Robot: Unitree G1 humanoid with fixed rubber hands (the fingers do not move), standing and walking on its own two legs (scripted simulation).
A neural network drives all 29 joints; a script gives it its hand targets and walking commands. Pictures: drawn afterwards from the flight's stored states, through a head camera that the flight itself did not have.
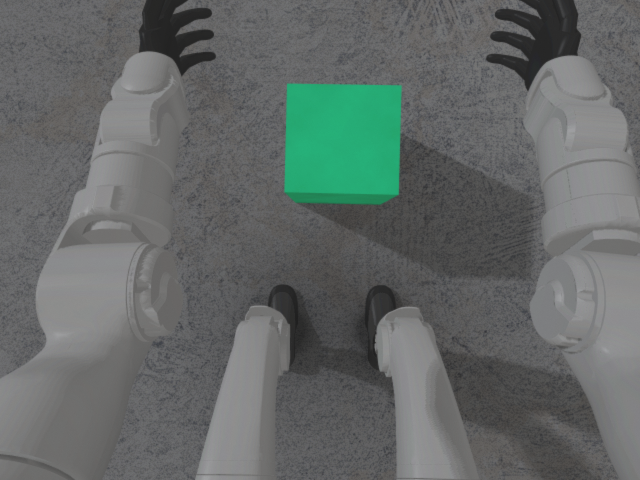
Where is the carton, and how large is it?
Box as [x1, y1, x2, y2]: [284, 84, 401, 204]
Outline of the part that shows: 287,84 284,191 295,202 380,204 398,194 401,85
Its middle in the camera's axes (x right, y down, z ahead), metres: +0.05 -0.18 +0.83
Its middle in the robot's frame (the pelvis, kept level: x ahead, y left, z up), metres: +0.54 -0.02 -0.52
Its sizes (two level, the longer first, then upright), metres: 0.210 0.200 0.250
